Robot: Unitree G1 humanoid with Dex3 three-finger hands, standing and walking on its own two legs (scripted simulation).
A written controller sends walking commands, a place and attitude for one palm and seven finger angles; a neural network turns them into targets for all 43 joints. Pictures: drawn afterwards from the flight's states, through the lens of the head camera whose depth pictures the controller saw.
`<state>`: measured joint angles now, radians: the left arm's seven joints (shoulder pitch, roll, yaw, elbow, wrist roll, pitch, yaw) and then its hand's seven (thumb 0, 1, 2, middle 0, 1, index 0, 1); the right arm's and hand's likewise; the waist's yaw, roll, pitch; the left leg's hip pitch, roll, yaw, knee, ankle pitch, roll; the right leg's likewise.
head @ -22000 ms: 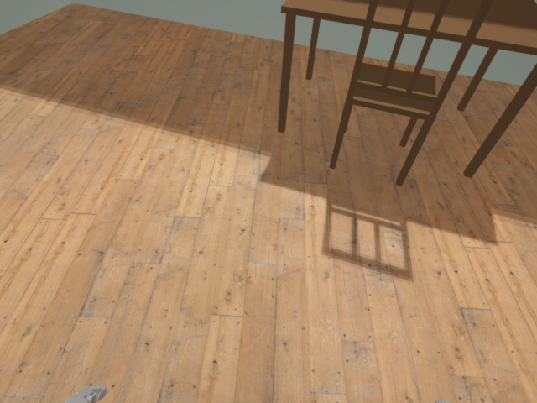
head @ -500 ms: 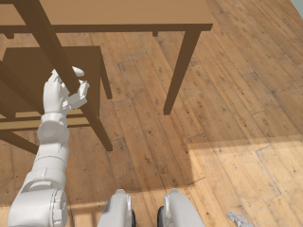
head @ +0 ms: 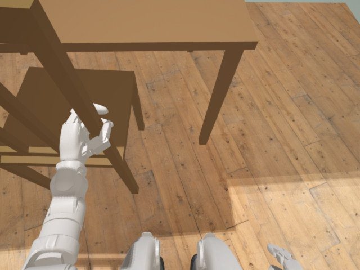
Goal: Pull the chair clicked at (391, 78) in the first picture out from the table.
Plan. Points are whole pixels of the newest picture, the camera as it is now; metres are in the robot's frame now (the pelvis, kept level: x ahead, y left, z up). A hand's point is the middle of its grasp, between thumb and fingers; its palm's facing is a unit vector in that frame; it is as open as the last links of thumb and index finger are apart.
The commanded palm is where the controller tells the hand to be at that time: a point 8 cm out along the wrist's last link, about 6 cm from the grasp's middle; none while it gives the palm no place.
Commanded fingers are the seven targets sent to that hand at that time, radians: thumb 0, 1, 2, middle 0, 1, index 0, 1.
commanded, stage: hook a spindle and tug to test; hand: left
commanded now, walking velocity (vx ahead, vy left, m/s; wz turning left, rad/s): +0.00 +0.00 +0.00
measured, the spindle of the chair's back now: out of the picture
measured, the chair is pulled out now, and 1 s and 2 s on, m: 0.02 0.10 0.28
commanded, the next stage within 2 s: step backward, pulling the chair out in 0.08 s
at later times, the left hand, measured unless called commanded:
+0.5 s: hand (105, 141) +0.37 +0.17 +0.02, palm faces +0.14 -0.99 -0.08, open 5.7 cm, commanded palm +0.35 +0.21 +0.02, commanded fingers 0.00 0.90 0.90 -0.50 -1.45 -0.50 -1.45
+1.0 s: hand (113, 172) +0.31 +0.14 +0.03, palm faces +0.12 -0.98 -0.16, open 5.8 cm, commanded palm +0.28 +0.19 +0.03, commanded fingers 0.00 0.90 0.90 -0.50 -1.45 -0.50 -1.45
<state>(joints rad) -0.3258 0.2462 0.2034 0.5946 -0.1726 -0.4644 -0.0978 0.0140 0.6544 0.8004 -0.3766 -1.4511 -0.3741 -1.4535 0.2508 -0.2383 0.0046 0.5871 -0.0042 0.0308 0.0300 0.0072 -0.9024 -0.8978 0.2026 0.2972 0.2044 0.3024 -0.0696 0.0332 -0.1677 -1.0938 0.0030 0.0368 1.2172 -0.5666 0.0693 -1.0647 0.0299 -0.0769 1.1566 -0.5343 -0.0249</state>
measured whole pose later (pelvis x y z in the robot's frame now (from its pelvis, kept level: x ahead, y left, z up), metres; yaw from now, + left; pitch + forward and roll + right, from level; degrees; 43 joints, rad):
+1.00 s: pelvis -0.04 -0.02 +0.09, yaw +1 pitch +7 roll -1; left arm -0.40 0.19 0.10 0.97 -0.09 -0.29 0.10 0.07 0.60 0.73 -0.31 -1.02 -0.50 -1.45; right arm 0.22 -0.25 0.01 0.65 0.06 0.10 -0.11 0.01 -0.90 -0.90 0.21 0.30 0.21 0.30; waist -0.07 0.05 0.09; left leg -0.53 -0.01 0.03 0.67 -0.32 0.01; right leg -0.49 0.04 -0.06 0.58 -0.22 -0.05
